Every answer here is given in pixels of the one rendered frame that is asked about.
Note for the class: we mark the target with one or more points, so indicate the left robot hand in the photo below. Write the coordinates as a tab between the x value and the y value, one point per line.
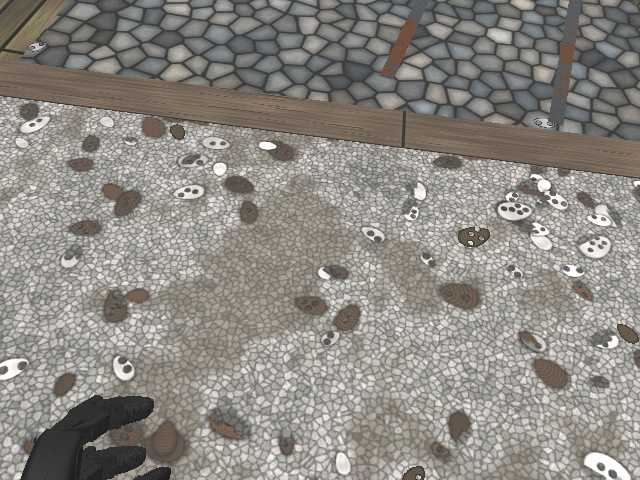
58	452

